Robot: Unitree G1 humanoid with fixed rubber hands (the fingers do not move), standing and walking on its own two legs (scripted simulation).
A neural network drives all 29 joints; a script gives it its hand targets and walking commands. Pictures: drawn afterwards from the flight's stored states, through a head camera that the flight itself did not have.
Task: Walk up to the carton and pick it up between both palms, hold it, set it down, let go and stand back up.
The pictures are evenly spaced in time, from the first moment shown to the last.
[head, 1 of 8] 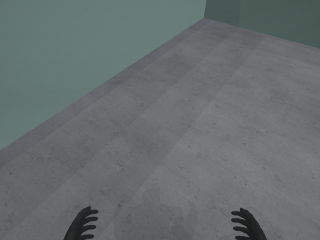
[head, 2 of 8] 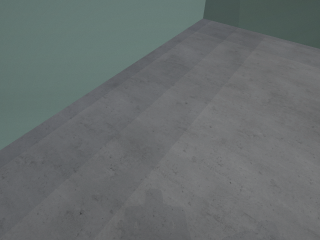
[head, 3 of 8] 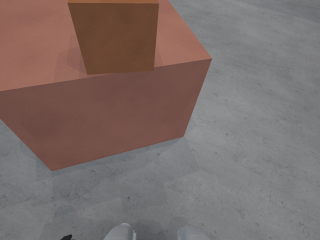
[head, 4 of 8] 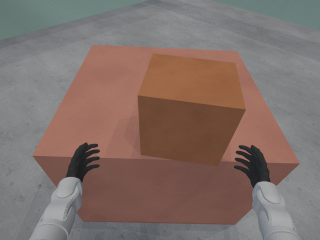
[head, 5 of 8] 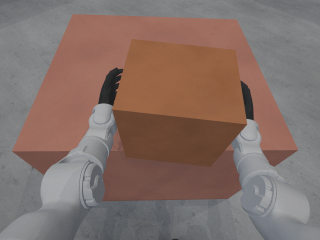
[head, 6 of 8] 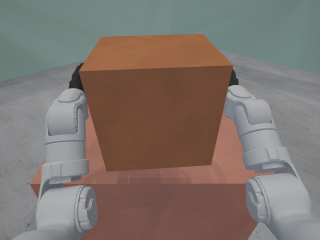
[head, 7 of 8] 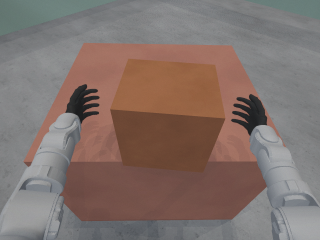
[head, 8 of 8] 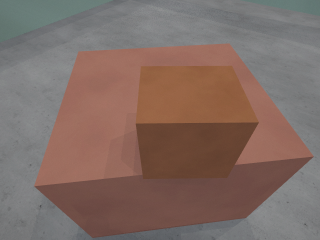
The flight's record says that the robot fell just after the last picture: no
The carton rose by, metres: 0.21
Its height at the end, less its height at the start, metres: +0.00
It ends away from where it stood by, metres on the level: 0.04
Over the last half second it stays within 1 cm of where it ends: yes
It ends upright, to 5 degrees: yes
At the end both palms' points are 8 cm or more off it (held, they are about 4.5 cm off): yes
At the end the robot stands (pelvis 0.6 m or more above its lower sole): yes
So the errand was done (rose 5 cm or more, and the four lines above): yes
